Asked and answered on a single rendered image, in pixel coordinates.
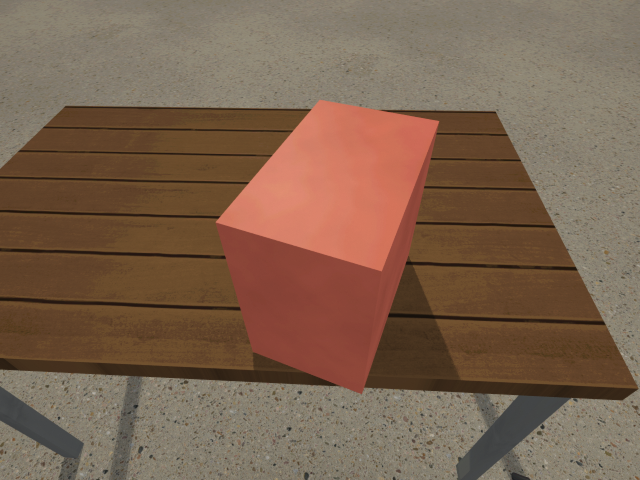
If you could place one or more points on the carton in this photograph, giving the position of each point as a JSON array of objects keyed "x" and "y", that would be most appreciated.
[{"x": 317, "y": 242}]

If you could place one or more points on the table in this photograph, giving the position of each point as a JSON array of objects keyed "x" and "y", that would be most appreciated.
[{"x": 111, "y": 263}]

